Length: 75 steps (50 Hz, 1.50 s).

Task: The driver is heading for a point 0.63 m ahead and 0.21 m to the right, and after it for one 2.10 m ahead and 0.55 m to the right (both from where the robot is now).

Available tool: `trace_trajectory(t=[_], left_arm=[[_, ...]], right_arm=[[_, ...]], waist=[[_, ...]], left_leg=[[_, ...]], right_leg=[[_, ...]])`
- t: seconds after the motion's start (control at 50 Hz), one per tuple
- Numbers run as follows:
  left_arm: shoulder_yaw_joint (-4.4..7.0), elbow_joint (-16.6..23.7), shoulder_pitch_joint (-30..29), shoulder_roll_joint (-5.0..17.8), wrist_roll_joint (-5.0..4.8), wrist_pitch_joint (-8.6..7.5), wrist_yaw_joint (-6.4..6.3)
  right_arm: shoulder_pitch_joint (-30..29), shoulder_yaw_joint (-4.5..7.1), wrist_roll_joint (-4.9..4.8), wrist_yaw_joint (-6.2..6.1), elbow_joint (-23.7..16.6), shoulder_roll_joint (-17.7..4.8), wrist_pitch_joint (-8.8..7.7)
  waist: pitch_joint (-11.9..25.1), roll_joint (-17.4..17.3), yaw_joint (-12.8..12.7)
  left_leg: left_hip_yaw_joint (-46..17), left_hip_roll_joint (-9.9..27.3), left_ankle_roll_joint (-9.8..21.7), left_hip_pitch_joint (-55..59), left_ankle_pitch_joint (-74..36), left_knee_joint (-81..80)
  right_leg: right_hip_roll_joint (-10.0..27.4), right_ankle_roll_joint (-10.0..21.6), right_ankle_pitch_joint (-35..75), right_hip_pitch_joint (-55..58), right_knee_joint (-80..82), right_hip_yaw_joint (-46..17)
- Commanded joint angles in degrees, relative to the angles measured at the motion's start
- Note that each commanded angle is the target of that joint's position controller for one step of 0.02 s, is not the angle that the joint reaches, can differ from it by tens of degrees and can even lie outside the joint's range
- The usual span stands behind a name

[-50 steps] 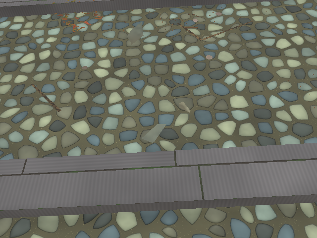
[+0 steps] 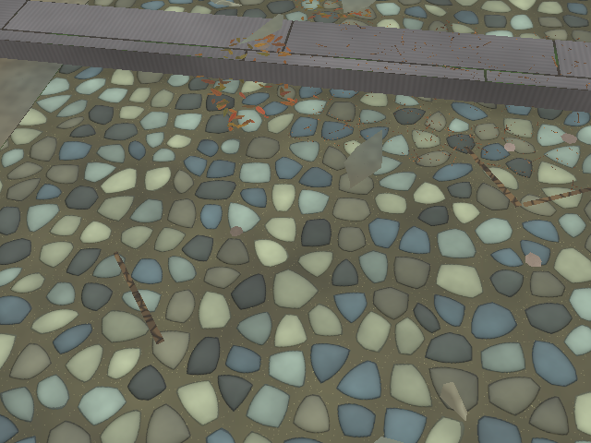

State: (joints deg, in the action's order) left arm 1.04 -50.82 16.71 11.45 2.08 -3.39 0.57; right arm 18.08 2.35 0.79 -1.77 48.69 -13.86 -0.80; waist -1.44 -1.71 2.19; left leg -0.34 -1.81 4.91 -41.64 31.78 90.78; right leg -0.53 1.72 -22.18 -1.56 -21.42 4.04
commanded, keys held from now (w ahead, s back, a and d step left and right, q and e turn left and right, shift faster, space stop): w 0.08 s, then w+e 0.88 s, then w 0.04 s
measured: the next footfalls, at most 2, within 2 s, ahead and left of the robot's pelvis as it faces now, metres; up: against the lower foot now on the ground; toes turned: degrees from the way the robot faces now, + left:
left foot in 0.16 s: +0.30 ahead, +0.08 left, +0.08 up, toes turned -1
right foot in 0.78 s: +0.58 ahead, -0.22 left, +0.08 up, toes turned -21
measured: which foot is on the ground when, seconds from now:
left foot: up 0.00-0.14, down 0.16-0.78, up 0.80-1.00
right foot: down 0.00-0.18, up 0.20-0.76, down 0.78-1.00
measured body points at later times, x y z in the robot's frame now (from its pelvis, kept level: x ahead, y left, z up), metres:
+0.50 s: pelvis +0.30 +0.01 +0.09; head +0.31 +0.01 +0.54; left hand +0.53 +0.18 -0.02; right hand +0.24 -0.19 -0.06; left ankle +0.26 +0.08 -0.66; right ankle +0.39 -0.19 -0.54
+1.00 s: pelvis +0.58 -0.13 +0.09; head +0.61 -0.14 +0.54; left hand +0.77 +0.09 -0.04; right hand +0.62 -0.44 +0.00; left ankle +0.68 +0.02 -0.58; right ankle +0.54 -0.21 -0.65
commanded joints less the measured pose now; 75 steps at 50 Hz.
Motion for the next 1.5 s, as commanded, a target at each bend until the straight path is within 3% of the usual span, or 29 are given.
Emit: trace_trajectory(t=[0.02,0.1,0.12,0.14,0.16,0.18,0.2,0.22,0.24,0.28,0.32,0.44,0.58,0.76,0.78,0.8,0.82,0.84,0.86,0.92,1.02,1.18,1.2,1.22,1.24,1.28,1.32,1.34,1.5], left_arm=[[0.37,-3.40,6.14,4.00,-0.65,-1.41,0.16],[0.85,-0.99,1.41,7.97,-2.19,-2.84,-0.83],[3.52,-0.25,-1.41,20.55,5.65,-3.93,4.23],[6.84,2.53,-9.97,25.38,4.13,-3.72,5.26],[7.07,3.03,-7.56,23.35,4.20,-3.20,6.02],[5.27,0.72,1.92,15.56,5.99,-3.10,7.38],[2.31,-2.46,21.27,6.21,5.59,-3.18,8.86],[3.63,-0.48,13.89,8.32,1.52,-2.37,9.12],[3.38,1.87,8.05,7.62,-0.11,-2.74,7.36],[1.39,3.95,5.14,5.08,3.80,-2.48,3.07],[-0.10,4.69,4.54,1.33,2.93,-0.83,3.07],[0.99,8.07,-6.82,4.18,0.88,-2.17,5.91],[1.39,8.86,-16.59,2.18,0.17,-0.02,5.14],[3.40,8.46,-16.07,6.12,-0.91,-0.97,3.49],[5.44,7.67,-7.60,8.67,-6.79,-0.10,2.88],[7.36,6.53,2.42,15.31,-5.16,0.50,1.56],[7.92,5.90,4.18,18.27,-4.56,1.19,0.59],[7.06,5.91,5.41,15.98,-3.58,0.98,0.14],[6.29,5.79,3.50,13.12,-3.40,0.57,-0.18],[4.48,8.49,-4.93,7.67,-3.11,0.10,-0.56],[5.56,10.13,-4.44,12.44,-3.23,0.09,-2.20],[5.17,8.34,1.41,10.70,-3.15,0.12,-1.49],[4.43,8.85,1.24,8.65,-2.77,0.00,-1.34],[3.33,9.84,5.42,5.52,-1.89,-0.36,-1.37],[2.83,9.60,12.38,4.32,-3.84,-1.18,-1.16],[4.13,10.66,0.50,11.48,-4.09,-1.38,-1.14],[3.95,12.21,-4.66,9.50,-2.40,-1.43,-1.33],[3.17,11.15,-1.33,7.81,3.29,-0.01,0.20],[1.25,13.06,-9.61,4.79,0.20,1.54,1.44]], right_arm=[[-14.03,-2.35,1.04,1.16,-13.75,3.70,0.05],[-3.24,-2.92,0.94,3.13,-12.04,2.28,-0.96],[-9.46,-5.39,1.09,7.21,-16.46,3.84,1.64],[-3.38,-3.12,0.00,8.69,-13.93,-2.63,3.28],[3.62,-1.49,-0.27,8.21,-9.63,-7.46,3.03],[16.51,0.26,-0.17,6.15,-5.20,-11.91,3.13],[27.26,-0.16,2.60,5.97,-1.15,-12.84,1.95],[32.20,0.42,5.18,5.37,1.51,-13.73,-0.28],[20.95,0.07,4.11,5.20,2.48,-12.23,-2.59],[-0.34,-4.41,1.57,4.44,0.91,2.43,-4.53],[-5.83,-6.03,1.60,3.25,1.35,8.45,-4.87],[1.49,-3.85,4.90,0.95,4.26,0.12,-7.96],[12.45,-2.07,4.11,4.36,8.99,-3.88,-7.84],[12.78,1.29,4.03,2.37,9.14,-8.86,-5.54],[3.31,3.02,-2.29,-0.34,5.39,-12.16,-2.99],[3.31,2.20,-2.73,-1.04,1.95,-9.43,-4.17],[7.48,-0.16,-0.86,0.17,0.60,-1.86,-6.47],[3.44,0.85,-2.91,1.27,-0.66,-4.64,-8.77],[-3.05,1.32,-3.93,1.37,-4.11,-6.09,-9.73],[-3.63,2.10,-1.37,0.79,-6.05,-5.70,-8.85],[-10.35,0.58,0.00,1.13,-8.84,-1.89,-6.59],[-12.41,2.79,-0.74,2.05,-9.81,-8.53,-6.90],[-6.28,3.64,-0.16,1.94,-8.65,-10.34,-7.21],[1.90,4.57,0.48,1.97,-7.77,-14.61,-7.34],[7.26,5.51,-0.06,2.80,-4.71,-17.27,-6.60],[1.55,3.32,-1.11,2.51,-6.58,-9.21,-5.96],[-3.48,2.50,0.03,2.55,-6.82,-7.65,-5.45],[-1.04,1.69,1.50,2.42,-4.68,-5.43,-5.02],[3.76,2.45,-0.19,2.84,-1.19,-6.76,-4.84]], waist=[[-8.90,11.40,0.39],[0.69,4.96,6.94],[10.05,9.16,11.86],[8.17,6.57,15.75],[10.03,4.46,14.50],[19.28,0.49,14.04],[36.58,-16.18,10.53],[27.30,-6.43,12.65],[9.73,-2.18,7.13],[6.95,2.46,-0.23],[5.26,4.44,-4.73],[3.48,-1.26,-1.17],[-1.68,-2.29,1.29],[-0.97,-4.61,-3.47],[-0.25,-9.29,-10.56],[8.73,-2.49,-12.99],[16.24,12.13,-8.77],[20.06,9.26,-9.52],[13.73,9.01,-8.84],[5.40,2.66,-1.30],[2.22,4.41,-1.61],[4.04,7.33,-1.87],[7.39,5.65,1.10],[15.50,-4.73,2.06],[20.71,-23.32,0.41],[9.17,-6.39,3.10],[3.86,-1.61,0.53],[3.77,1.98,-2.22],[1.87,-4.29,-0.70]], left_leg=[[6.88,2.73,1.92,-17.26,3.05,1.30],[10.03,-0.06,2.00,21.20,-21.33,-25.93],[1.46,-1.09,-2.17,33.56,-18.99,-25.60],[3.16,-3.94,-1.68,29.74,-20.79,-36.70],[5.71,-5.99,-0.25,35.13,-24.69,-44.82],[-5.00,2.34,8.44,55.88,-47.93,-41.82],[-36.46,21.18,27.77,73.98,-67.47,-53.90],[-48.95,22.46,23.75,62.15,-49.49,-63.06],[-41.17,21.72,18.51,44.23,-28.43,-66.86],[-26.06,17.84,13.66,28.71,-14.32,-72.32],[-16.35,16.64,9.62,21.78,-22.99,-76.40],[5.35,10.67,5.07,24.88,-35.87,-80.12],[8.25,18.17,5.57,46.49,-57.24,-81.01],[16.37,19.61,2.28,55.42,-85.11,-68.31],[17.48,15.07,-1.68,44.62,-95.95,-50.14],[16.13,11.95,-5.87,21.15,-80.82,-31.35],[9.27,-1.12,-9.11,2.38,-4.32,-8.29],[-3.63,-0.16,-7.61,-0.88,-0.71,-1.93],[-5.07,2.88,-5.92,-4.20,-5.41,-5.05],[-4.21,7.38,-5.69,2.86,-11.47,-17.03],[0.45,5.88,-8.87,14.93,-23.86,-46.65],[-0.63,3.24,-3.78,23.08,-29.43,-60.90],[-2.42,5.43,-1.65,30.89,-29.82,-60.97],[-16.28,15.94,3.52,46.69,-30.08,-61.14],[-44.35,25.15,12.54,57.92,-12.68,-72.12],[-37.12,22.03,8.45,48.96,-0.65,-74.78],[-25.53,17.51,7.62,36.38,-15.46,-75.78],[-20.58,15.29,5.04,30.75,-24.81,-76.15],[-8.09,11.97,6.14,32.49,-31.07,-81.62]], right_leg=[[11.17,6.69,37.75,-6.38,14.43,-2.96],[10.32,8.59,76.04,-20.33,14.27,0.93],[15.65,11.31,76.13,-27.05,13.73,-3.88],[13.95,9.46,80.90,-15.10,6.55,-1.65],[12.41,6.67,85.87,-12.36,-4.32,-1.74],[10.86,2.34,71.99,-20.99,-24.68,-3.80],[-4.51,1.34,-3.08,-31.56,-54.82,-8.31],[-5.87,2.80,2.63,-40.58,-77.95,-18.34],[-3.28,3.96,6.65,-47.71,-81.47,-18.77],[2.91,6.49,12.60,-44.88,-75.56,-16.43],[7.41,5.68,12.42,-40.78,-71.65,-13.65],[8.25,0.45,23.14,-44.19,-51.48,-8.22],[5.70,0.19,28.50,-47.54,-24.42,-6.35],[-3.45,5.06,12.96,-30.21,-12.39,1.89],[-7.27,8.57,14.59,-16.89,-15.48,5.32],[1.54,15.23,23.33,8.58,-14.99,-11.33],[16.00,24.73,24.33,23.61,-5.13,-39.97],[16.82,24.07,25.93,23.34,-0.26,-45.60],[14.38,20.35,31.26,17.26,0.48,-36.48],[9.66,16.46,30.84,-5.08,5.09,-24.97],[4.65,13.54,29.01,-22.76,7.55,-15.60],[7.61,7.49,19.04,-11.43,-4.81,-21.44],[4.55,5.58,23.05,-12.78,-14.35,-18.71],[-0.88,2.54,10.76,-22.43,-33.14,-13.46],[-5.56,-0.08,-10.82,-38.47,-49.81,-10.81],[0.61,0.66,-2.63,-47.23,-56.88,-11.72],[4.51,0.95,3.77,-42.83,-50.66,-9.76],[4.16,0.53,4.24,-35.30,-47.04,-8.05],[4.72,-1.36,13.57,-31.74,-23.62,-3.03]])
